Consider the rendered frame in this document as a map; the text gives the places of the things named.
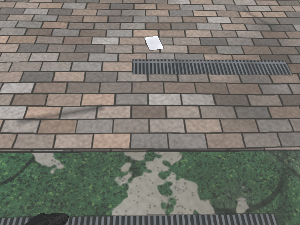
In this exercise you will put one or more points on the robot left hand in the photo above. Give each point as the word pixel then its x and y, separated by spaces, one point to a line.
pixel 48 219

